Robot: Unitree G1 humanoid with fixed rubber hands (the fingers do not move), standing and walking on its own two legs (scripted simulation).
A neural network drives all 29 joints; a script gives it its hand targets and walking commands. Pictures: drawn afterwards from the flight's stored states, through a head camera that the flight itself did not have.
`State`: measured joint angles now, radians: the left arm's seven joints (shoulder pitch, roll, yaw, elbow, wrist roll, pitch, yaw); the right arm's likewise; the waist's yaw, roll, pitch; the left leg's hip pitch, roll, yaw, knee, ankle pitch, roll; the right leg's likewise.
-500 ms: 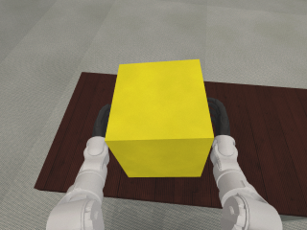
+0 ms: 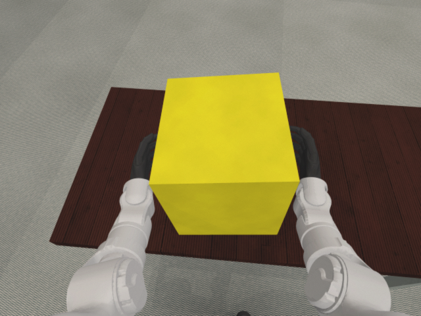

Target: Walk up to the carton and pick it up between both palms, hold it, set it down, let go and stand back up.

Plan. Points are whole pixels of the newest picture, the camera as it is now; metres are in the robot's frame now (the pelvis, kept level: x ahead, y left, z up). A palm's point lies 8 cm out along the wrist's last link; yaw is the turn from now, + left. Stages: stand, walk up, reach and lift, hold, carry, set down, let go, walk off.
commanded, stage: set down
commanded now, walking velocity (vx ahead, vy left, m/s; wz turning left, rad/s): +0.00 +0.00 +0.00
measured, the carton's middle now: (224, 160) +0.45 -0.01 -0.05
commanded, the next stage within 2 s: none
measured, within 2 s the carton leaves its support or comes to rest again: rests again in 0.38 s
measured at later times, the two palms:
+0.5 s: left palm (146, 169) +0.40 +0.15 +0.00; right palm (308, 176) +0.39 -0.18 +0.00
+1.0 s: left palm (146, 171) +0.39 +0.15 -0.01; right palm (307, 181) +0.38 -0.18 -0.01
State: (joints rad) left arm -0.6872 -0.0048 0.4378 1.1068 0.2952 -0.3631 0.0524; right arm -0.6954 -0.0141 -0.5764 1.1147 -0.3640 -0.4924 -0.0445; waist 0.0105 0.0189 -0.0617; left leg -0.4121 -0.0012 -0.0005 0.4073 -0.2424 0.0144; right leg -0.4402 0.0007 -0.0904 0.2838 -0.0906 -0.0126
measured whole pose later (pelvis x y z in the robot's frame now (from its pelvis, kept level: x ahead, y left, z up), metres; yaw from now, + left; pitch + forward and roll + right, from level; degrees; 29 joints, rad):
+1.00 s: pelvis +0.00 +0.00 +0.00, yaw -1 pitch +17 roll -1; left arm -0.73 -0.01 0.55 1.14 0.40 -0.49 0.02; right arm -0.68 0.03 -0.71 1.10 -0.45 -0.56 -0.03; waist 0.01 0.01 -0.06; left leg -0.48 0.00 0.02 0.44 -0.25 0.02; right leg -0.53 0.00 -0.08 0.34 -0.11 -0.01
